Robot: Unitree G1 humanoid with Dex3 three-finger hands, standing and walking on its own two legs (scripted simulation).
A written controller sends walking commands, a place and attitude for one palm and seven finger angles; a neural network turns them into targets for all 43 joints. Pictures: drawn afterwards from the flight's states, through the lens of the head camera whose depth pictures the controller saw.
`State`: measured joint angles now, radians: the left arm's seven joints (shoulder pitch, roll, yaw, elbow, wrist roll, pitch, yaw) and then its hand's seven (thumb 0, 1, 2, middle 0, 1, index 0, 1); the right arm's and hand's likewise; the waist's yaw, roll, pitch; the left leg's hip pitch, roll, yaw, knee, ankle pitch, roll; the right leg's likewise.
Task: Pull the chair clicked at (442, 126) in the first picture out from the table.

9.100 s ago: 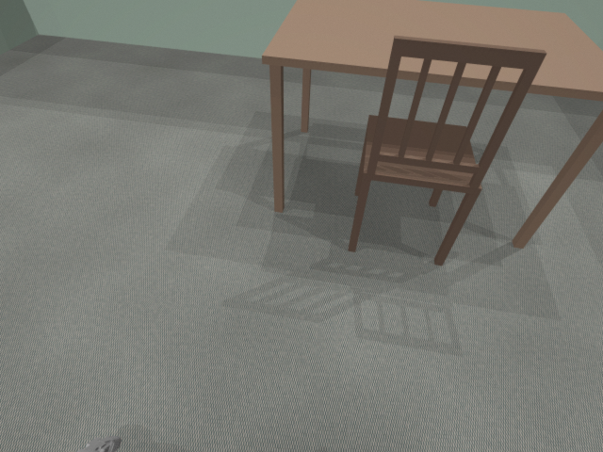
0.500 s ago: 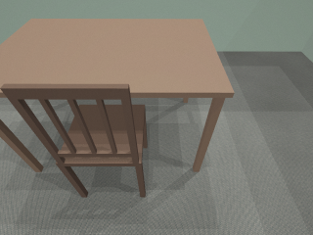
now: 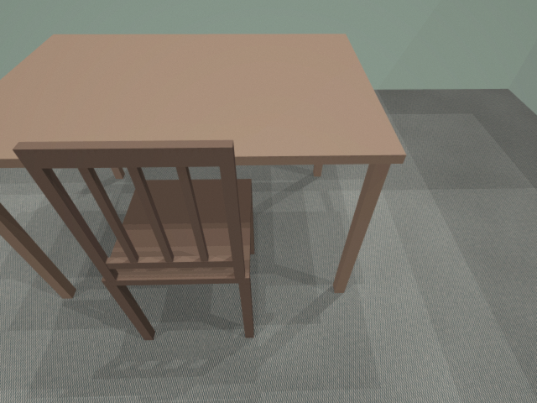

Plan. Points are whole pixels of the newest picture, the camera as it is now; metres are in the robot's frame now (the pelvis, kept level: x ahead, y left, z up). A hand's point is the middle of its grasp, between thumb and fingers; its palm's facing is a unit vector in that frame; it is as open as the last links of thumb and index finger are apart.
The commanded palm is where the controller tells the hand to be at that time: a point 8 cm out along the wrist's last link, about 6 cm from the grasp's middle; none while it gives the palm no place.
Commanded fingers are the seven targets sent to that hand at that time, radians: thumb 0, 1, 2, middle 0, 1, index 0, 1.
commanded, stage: look again from close up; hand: left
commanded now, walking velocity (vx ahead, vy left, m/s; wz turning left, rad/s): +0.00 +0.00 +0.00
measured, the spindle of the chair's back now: (154, 219) +0.50 +0.28 -0.08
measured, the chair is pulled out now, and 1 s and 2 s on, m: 0.00 0.00 0.00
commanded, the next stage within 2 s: shuffle to correct the standing spot in 0.80 s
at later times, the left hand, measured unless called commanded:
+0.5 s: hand out of the picture +0.01 +0.19 -0.17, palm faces +0.03 -0.98 -0.17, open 7.4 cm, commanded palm none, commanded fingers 0.00 0.90 0.90 -0.20 -0.30 -0.20 -0.30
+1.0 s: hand out of the picture +0.01 +0.17 -0.17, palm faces +0.02 -0.98 -0.17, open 7.4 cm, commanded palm none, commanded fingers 0.00 0.90 0.90 -0.20 -0.30 -0.20 -0.30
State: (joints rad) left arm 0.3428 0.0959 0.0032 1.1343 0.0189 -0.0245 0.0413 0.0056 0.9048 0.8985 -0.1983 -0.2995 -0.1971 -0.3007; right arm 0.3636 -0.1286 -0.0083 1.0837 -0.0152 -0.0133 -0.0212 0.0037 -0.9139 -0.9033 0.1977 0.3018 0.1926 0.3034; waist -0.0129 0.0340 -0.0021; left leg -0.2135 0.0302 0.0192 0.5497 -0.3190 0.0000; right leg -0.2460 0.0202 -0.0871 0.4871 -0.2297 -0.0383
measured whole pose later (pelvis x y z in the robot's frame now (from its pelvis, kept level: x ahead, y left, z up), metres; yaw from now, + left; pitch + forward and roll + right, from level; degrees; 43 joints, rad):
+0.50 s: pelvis +0.01 +0.03 +0.00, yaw -1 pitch -1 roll +0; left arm 0.30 0.12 0.00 1.12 0.01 -0.01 0.03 0.01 0.91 0.90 -0.19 -0.30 -0.19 -0.30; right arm 0.33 -0.14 0.02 1.12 -0.01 -0.04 -0.03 0.00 -0.91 -0.90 0.20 0.30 0.20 0.30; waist 0.00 0.01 0.03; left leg -0.13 -0.04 0.06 0.44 -0.29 0.05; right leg -0.22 -0.05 -0.04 0.48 -0.24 0.01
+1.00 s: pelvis +0.02 +0.01 +0.00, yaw -1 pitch -1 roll +0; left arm 0.31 0.13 0.00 1.13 0.02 -0.01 0.03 0.01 0.91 0.90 -0.20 -0.30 -0.19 -0.30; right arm 0.30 -0.13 0.02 1.15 -0.01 -0.03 -0.03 0.01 -0.92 -0.90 0.20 0.30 0.19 0.30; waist 0.00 0.00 0.03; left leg -0.12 -0.01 0.05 0.45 -0.31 0.02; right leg -0.21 -0.02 -0.06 0.49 -0.27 -0.01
